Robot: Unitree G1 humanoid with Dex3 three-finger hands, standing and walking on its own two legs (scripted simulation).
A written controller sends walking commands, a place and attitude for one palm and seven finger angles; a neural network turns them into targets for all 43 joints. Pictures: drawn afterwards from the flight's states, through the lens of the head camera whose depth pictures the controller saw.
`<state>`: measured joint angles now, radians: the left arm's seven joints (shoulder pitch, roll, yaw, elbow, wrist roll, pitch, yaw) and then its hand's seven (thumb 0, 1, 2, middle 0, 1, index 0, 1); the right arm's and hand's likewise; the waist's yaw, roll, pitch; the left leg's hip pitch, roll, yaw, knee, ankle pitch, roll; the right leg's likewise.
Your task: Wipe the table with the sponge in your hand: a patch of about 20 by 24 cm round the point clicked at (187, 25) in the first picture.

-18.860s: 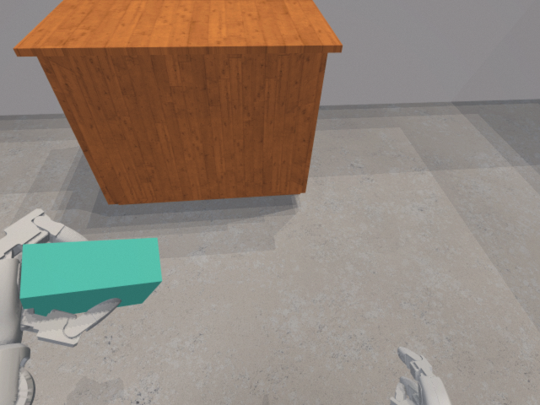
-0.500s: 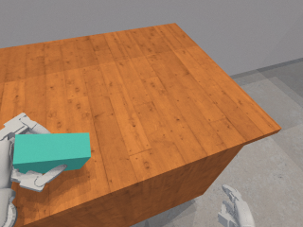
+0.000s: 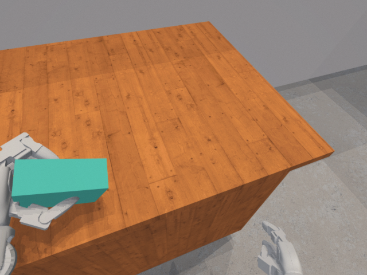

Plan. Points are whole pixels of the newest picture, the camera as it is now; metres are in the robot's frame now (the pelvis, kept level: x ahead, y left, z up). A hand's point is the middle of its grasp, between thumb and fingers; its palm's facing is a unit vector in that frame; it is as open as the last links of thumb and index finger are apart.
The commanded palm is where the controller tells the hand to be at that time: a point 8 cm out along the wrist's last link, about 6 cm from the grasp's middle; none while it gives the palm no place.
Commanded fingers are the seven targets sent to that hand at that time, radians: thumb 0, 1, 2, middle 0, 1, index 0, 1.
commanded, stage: shuffle to correct the standing spot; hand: left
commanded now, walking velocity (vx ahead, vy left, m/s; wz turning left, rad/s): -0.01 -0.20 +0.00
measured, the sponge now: (75, 183) +0.23 +0.21 +0.12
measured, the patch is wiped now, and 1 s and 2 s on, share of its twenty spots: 0.00 0.00 0.00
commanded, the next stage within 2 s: come to a stop and stand still in 0.34 s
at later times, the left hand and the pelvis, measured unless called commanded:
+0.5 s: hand (89, 179) +0.23 +0.18 +0.15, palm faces +0.31 -0.86 -0.41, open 9.4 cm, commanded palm +0.17 +0.22 +0.17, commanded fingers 0.00 0.10 1.30 -1.20 -1.60 -1.20 -1.60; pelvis +0.01 -0.06 -0.01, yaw -1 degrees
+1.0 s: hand (42, 177) +0.22 +0.25 +0.16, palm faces +0.36 -0.82 -0.43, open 9.4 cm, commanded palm +0.17 +0.27 +0.17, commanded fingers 0.00 0.10 1.30 -1.20 -1.60 -1.20 -1.60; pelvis +0.00 +0.00 -0.01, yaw -2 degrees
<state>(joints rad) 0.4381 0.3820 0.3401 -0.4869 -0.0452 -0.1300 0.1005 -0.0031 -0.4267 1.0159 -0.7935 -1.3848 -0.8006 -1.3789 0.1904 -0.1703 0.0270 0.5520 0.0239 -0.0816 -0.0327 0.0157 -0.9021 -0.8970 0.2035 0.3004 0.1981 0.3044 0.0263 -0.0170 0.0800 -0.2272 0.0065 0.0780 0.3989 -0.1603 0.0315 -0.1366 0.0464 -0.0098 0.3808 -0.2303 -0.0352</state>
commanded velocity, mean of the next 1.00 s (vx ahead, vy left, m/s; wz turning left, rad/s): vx -0.01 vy -0.07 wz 0.00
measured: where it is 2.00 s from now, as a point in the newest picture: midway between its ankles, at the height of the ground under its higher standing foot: outside the picture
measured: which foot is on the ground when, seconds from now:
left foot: down 0.00-1.00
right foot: down 0.00-1.00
